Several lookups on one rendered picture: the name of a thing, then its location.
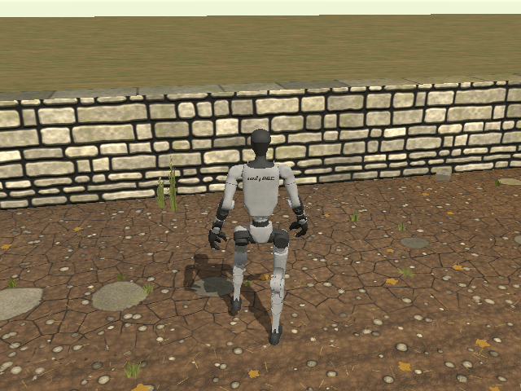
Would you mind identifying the robot left forearm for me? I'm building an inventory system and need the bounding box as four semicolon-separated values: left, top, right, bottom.
211;198;229;234

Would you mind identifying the robot right forearm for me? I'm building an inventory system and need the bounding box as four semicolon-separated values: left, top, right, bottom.
292;196;307;225

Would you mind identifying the humanoid robot head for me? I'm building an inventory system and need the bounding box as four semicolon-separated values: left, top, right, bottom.
247;129;274;169

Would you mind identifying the robot left upper arm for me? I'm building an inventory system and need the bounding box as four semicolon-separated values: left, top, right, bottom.
221;165;244;211

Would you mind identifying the robot left thigh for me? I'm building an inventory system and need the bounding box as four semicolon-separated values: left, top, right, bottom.
234;226;250;266

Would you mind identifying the left robot hand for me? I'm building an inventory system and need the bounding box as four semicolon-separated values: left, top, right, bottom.
208;230;227;250

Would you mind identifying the right robot hand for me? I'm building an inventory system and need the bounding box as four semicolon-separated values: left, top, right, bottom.
289;222;308;237

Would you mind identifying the robot right upper arm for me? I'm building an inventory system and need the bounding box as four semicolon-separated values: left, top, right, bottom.
278;164;301;208

